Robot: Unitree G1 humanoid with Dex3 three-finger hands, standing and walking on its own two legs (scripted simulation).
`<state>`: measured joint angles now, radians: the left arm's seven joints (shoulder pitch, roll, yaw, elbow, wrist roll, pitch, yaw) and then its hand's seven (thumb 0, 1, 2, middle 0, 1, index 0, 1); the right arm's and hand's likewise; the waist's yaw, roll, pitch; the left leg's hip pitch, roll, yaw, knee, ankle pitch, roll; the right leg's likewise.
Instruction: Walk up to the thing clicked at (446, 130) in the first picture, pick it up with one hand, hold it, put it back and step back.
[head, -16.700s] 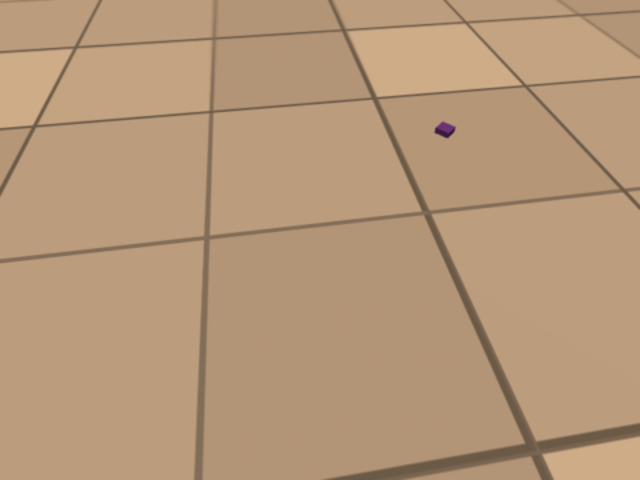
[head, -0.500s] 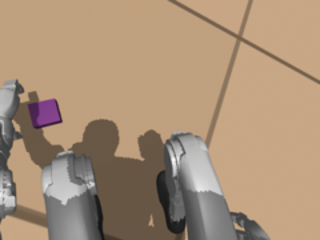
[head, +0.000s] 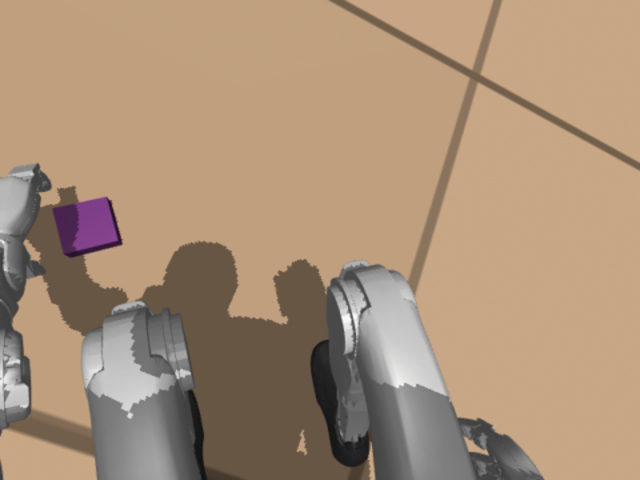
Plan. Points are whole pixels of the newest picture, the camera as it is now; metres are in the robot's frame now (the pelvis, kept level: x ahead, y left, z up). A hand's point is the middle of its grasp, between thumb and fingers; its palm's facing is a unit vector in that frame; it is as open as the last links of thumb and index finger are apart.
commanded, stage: rise first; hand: left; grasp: from above
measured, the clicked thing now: (88, 227) +0.47 +0.26 -0.31
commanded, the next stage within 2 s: approach in 0.42 s
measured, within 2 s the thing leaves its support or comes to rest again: neither
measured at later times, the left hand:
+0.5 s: hand (17, 238) +0.43 +0.30 -0.18, palm faces -0.43 -0.10 -0.90, open 11.3 cm
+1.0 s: hand (79, 190) +0.49 +0.23 -0.18, palm faces -0.36 -0.08 -0.93, open 12.0 cm
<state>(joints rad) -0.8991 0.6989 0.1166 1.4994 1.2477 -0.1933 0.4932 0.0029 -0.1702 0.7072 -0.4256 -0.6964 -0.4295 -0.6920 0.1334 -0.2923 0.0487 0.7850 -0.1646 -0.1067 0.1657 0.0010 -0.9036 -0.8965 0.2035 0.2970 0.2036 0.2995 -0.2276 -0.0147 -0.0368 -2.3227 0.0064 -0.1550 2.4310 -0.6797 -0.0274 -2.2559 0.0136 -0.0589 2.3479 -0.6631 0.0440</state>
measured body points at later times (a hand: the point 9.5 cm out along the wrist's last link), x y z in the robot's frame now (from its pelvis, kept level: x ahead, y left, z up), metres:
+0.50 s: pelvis +0.00 +0.00 +0.00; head +0.23 +0.07 +0.38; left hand +0.45 +0.30 -0.13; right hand +0.06 -0.27 -0.11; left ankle +0.08 +0.13 -0.29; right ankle +0.10 -0.13 -0.29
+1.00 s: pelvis +0.00 +0.00 -0.01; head +0.25 +0.05 +0.37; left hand +0.50 +0.23 -0.13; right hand +0.02 -0.27 -0.10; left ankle +0.08 +0.13 -0.29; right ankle +0.10 -0.13 -0.29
